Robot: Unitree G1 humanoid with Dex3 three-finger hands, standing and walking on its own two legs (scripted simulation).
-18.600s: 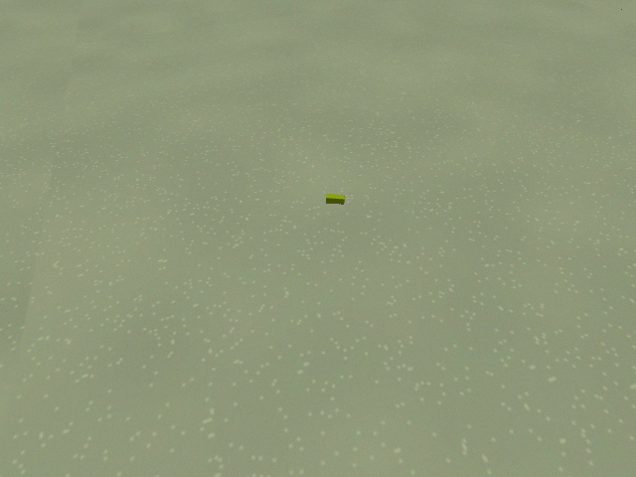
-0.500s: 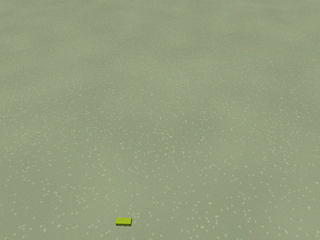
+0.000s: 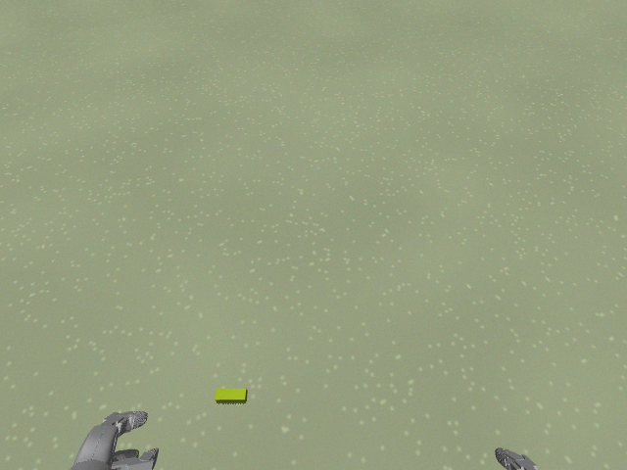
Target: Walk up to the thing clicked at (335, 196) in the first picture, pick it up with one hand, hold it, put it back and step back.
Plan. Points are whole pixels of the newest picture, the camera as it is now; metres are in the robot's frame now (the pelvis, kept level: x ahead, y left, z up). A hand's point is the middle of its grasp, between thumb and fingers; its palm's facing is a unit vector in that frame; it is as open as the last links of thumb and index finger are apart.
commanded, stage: rise first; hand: left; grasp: from above
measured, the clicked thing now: (231, 395) +0.39 +0.26 -0.75
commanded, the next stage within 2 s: none
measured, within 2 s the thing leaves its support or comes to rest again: neither
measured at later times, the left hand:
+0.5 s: hand out of the picture +0.13 +0.27 -0.22, palm faces -0.15 -0.88 -0.45, open 13.0 cm
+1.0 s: hand (165, 447) +0.21 +0.31 -0.40, palm faces -0.43 -0.52 -0.74, open 12.4 cm
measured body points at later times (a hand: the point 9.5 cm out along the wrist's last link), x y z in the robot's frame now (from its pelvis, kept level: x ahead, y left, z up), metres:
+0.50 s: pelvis -0.01 +0.01 -0.08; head +0.09 +0.03 +0.36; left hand +0.14 +0.32 -0.19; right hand +0.16 -0.24 -0.17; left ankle +0.01 +0.14 -0.73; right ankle +0.00 -0.13 -0.73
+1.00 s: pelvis -0.06 +0.01 -0.26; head +0.13 +0.02 +0.15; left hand +0.23 +0.33 -0.36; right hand +0.14 -0.26 -0.38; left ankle +0.01 +0.14 -0.73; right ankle +0.00 -0.13 -0.73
